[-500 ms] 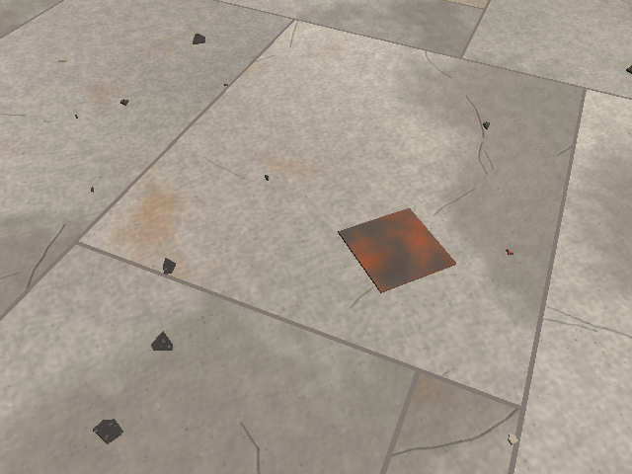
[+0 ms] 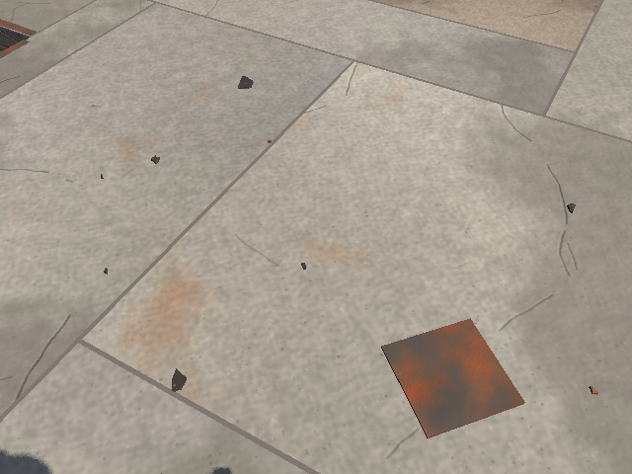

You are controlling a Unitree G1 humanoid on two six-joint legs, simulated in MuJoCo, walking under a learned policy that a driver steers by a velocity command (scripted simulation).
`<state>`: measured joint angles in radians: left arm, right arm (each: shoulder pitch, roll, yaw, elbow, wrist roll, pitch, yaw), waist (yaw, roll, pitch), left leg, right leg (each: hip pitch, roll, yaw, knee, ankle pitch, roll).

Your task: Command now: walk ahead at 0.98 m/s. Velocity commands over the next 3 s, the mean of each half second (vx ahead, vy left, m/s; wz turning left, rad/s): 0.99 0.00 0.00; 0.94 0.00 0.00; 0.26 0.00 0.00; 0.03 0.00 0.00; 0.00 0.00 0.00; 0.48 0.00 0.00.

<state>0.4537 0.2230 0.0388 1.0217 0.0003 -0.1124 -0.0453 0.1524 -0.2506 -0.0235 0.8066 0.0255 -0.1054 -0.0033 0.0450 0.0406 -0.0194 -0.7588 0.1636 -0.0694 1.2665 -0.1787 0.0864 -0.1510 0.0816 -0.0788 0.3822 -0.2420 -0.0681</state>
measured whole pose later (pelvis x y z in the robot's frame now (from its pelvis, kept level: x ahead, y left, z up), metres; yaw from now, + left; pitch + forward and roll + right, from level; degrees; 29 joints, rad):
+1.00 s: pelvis +0.92 +0.01 +0.00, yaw +0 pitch +0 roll -2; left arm 0.39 0.24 0.04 0.94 0.01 -0.12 -0.05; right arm 0.15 -0.28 -0.03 0.79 0.02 -0.12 0.00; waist 0.05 0.04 0.04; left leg -0.58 0.09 -0.08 1.20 -0.29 0.06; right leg -0.20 0.09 -0.05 0.37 -0.17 -0.08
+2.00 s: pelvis +1.22 +0.01 +0.00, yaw -1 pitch +0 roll +0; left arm 0.27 0.18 0.03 1.05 0.00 -0.03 0.04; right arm 0.18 -0.21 -0.04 0.98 0.00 0.00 -0.03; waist 0.01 0.00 0.02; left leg -0.31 -0.02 -0.01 0.50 -0.18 0.02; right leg -0.19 -0.01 0.00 0.52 -0.33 0.00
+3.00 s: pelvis +1.36 +0.08 -0.01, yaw -1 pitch +2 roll +0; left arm 0.29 0.24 0.05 0.94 -0.05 -0.12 0.00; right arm 0.29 -0.21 -0.05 1.05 0.01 -0.13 0.03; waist -0.03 -0.04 -0.04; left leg -0.28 0.00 0.09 0.59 -0.35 0.04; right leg -0.52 -0.06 0.05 1.31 -0.29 -0.11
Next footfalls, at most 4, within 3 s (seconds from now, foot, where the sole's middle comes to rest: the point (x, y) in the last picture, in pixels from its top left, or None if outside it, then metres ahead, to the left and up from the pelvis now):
0.26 left None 0.49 0.14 -0.78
0.78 right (371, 307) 0.98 -0.07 -0.78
1.22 left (307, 212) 1.32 0.12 -0.78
1.58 right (385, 236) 1.23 -0.11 -0.78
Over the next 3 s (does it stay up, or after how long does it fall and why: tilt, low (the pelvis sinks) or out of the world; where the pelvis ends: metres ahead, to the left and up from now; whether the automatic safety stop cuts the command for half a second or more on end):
stays up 1.36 0.08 -0.01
